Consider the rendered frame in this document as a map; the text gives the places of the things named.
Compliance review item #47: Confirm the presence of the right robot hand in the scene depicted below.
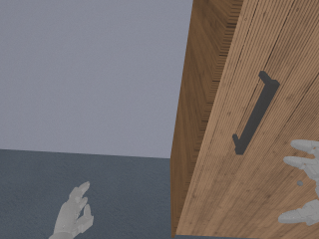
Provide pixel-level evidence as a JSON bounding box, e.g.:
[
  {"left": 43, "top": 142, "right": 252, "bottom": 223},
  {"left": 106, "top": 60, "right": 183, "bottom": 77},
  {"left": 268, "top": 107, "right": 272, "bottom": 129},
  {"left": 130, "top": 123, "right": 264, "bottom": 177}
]
[{"left": 278, "top": 139, "right": 319, "bottom": 226}]

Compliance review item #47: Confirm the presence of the wardrobe door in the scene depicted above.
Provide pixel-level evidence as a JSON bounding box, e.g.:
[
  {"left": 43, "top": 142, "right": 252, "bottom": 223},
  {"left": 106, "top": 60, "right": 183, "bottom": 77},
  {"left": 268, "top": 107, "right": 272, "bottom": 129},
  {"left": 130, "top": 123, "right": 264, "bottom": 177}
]
[{"left": 175, "top": 0, "right": 319, "bottom": 239}]

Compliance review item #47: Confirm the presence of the handle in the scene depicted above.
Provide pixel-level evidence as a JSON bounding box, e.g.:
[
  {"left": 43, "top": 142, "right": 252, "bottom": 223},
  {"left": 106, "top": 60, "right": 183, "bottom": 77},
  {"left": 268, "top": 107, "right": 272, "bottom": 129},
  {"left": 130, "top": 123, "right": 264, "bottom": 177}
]
[{"left": 232, "top": 71, "right": 280, "bottom": 155}]

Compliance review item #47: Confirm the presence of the left robot hand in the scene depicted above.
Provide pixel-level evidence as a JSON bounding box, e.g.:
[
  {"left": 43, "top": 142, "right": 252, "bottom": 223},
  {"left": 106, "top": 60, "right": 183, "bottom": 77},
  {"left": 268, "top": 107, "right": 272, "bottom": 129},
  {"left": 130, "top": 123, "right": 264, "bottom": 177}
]
[{"left": 53, "top": 181, "right": 94, "bottom": 238}]

